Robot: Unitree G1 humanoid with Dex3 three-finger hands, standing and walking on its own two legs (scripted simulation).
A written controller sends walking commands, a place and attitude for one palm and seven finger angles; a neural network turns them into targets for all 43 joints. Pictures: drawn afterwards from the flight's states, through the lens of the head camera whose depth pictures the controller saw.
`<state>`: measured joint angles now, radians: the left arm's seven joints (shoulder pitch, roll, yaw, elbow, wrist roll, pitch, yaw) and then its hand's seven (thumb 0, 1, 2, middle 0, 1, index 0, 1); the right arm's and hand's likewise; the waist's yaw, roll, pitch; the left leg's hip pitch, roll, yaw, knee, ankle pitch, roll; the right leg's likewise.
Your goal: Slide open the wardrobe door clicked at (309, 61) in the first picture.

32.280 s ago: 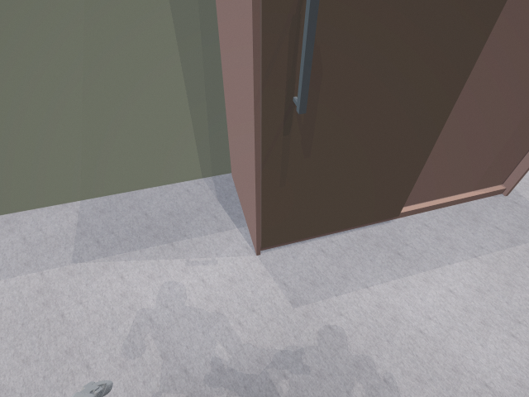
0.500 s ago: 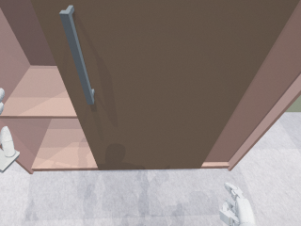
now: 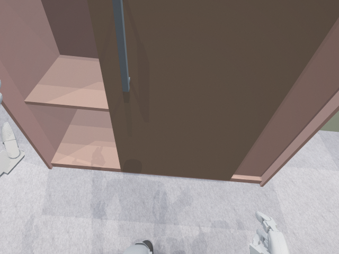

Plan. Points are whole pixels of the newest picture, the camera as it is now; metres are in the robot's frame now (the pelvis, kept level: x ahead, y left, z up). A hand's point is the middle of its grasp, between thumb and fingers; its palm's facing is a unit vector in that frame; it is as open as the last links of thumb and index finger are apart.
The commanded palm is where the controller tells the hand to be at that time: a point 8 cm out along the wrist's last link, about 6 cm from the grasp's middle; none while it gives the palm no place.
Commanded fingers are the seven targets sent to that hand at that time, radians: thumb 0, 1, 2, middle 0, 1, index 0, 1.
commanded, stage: step back with the hand held close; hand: left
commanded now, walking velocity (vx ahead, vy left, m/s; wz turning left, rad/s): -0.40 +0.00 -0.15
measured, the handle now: (123, 45) +0.65 +0.18 +0.15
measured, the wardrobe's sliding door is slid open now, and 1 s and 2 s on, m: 0.45 0.45 0.45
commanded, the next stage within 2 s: stop stepping back and stand still in 0.08 s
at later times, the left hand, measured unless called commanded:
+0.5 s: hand out of the picture +0.14 +0.25 +0.18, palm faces +0.26 -0.90 -0.36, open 7.4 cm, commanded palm +0.07 +0.30 +0.19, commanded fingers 0.00 0.90 0.90 -0.20 -0.30 -0.20 -0.30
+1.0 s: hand out of the picture +0.09 +0.29 +0.18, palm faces +0.31 -0.87 -0.39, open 7.5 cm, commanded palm +0.02 +0.34 +0.19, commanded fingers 0.00 0.90 0.90 -0.20 -0.30 -0.20 -0.30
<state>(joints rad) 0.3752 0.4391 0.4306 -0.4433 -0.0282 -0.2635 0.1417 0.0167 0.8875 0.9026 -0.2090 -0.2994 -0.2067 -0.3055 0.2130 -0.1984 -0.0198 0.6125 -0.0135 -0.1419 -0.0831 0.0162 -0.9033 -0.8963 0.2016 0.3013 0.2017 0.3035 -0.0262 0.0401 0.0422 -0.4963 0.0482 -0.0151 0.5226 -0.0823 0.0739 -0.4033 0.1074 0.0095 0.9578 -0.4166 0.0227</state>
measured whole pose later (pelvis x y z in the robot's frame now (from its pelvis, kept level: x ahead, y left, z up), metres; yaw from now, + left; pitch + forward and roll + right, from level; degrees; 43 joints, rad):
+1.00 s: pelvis -0.16 +0.06 +0.00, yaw -8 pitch -2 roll +1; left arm 0.49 0.42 0.41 -0.48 -0.02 -0.22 0.16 0.02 0.89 0.90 -0.21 -0.30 -0.20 -0.31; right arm 0.27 -0.17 0.00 0.66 -0.03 -0.15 -0.08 0.02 -0.90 -0.90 0.20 0.30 0.20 0.30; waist -0.04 -0.08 -0.02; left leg -0.26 0.06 0.08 0.57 -0.27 -0.02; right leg -0.37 0.00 -0.06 0.85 -0.46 -0.01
